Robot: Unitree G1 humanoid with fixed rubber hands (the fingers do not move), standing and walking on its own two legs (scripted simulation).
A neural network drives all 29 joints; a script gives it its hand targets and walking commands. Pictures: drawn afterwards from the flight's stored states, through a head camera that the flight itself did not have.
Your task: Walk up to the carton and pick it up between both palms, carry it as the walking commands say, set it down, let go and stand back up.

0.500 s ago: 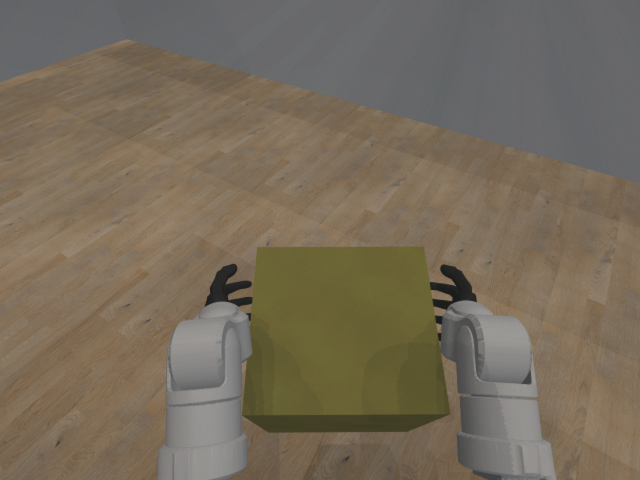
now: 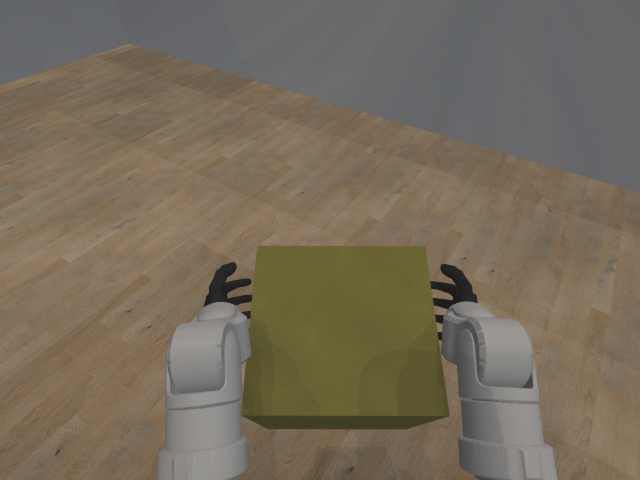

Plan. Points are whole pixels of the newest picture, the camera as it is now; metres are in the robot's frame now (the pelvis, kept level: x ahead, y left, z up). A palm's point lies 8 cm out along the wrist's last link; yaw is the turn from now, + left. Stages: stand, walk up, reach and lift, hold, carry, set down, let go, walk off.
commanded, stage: carry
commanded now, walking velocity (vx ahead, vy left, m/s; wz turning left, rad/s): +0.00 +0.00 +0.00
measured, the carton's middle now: (338, 346) +0.31 +0.01 +0.00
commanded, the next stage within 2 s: hold in 0.28 s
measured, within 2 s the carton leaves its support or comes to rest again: neither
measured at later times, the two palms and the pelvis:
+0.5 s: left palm (222, 364) +0.26 +0.15 +0.04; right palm (459, 369) +0.26 -0.14 +0.03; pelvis -0.02 +0.00 +0.01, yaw +8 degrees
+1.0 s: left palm (245, 377) +0.23 +0.12 +0.07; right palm (503, 371) +0.25 -0.18 +0.05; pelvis -0.06 -0.08 +0.00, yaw +13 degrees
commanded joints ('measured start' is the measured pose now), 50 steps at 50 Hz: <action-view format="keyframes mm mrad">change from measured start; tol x32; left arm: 1 -491 -1054 -691 -2 -455 -8 -424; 13 -505 -1056 -673 8 -452 -41 -424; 15 -256 -1019 -257 812 -78 -203 -425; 22 -514 -1132 -587 223 -195 -590 -453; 35 -633 -973 -248 876 -28 -563 -502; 40 -387 -961 -364 593 -181 -586 -538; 43 -1158 -763 -165 682 -66 -622 -590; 50 -759 -857 -306 644 -124 -654 -522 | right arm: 1 -601 1008 663 -121 484 -4 401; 13 -502 1029 639 -17 465 -21 408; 15 -278 800 81 712 111 -204 434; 23 -642 889 541 23 257 -579 538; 35 -670 828 90 794 -4 -510 556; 50 -728 942 313 484 192 -568 400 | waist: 1 -13 0 -314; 15 -30 120 87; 22 -87 117 -516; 36 -116 -31 116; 50 1 -22 -225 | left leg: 1 139 130 -109 -68 237 7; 15 92 -72 -185 -207 -15 -49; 20 604 -63 -263 -81 811 -119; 33 251 -41 -324 -311 -474 -45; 39 422 -92 -255 -106 374 -30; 43 225 -132 -152 -90 -350 -26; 50 344 -90 -210 -25 193 -14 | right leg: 1 87 -89 48 -36 229 -57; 21 110 156 34 -148 395 -43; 35 28 102 28 -210 -411 -69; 40 396 39 85 -122 647 31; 44 -55 -57 236 -398 -836 -20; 50 201 32 99 -120 347 -36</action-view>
